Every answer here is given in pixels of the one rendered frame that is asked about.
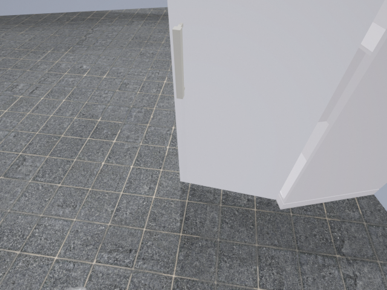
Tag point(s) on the fridge door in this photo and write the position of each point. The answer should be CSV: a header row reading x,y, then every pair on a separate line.
x,y
258,75

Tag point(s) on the handle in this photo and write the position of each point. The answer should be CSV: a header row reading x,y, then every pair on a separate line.
x,y
178,60

